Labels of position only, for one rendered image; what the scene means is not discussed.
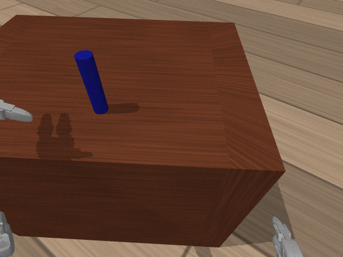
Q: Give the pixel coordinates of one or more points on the right robot hand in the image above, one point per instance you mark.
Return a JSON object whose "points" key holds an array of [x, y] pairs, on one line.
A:
{"points": [[284, 245]]}

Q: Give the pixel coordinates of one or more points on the can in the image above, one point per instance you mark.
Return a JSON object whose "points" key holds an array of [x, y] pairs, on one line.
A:
{"points": [[89, 73]]}

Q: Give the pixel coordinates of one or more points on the left robot arm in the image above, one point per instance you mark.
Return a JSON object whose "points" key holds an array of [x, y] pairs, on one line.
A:
{"points": [[6, 237]]}

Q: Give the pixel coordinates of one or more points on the left robot hand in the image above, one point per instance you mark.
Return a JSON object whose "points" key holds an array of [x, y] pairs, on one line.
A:
{"points": [[14, 113]]}

